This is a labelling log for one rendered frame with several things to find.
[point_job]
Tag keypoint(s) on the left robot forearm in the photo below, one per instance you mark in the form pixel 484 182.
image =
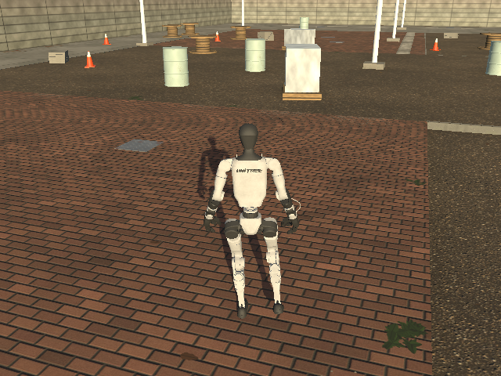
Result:
pixel 212 207

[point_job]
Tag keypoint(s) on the right robot forearm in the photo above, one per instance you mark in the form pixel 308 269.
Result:
pixel 289 207

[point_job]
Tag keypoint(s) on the left robot foot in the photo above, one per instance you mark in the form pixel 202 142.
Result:
pixel 242 312

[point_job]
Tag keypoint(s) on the left robot upper arm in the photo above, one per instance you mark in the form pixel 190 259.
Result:
pixel 224 166

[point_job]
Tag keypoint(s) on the right robot hand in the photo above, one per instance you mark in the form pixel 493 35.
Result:
pixel 290 222

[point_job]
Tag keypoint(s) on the right robot upper arm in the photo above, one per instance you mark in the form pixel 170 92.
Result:
pixel 278 178

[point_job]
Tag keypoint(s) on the left robot hand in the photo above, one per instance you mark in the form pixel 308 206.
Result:
pixel 212 221

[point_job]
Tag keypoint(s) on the robot torso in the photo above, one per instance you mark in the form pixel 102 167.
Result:
pixel 249 179

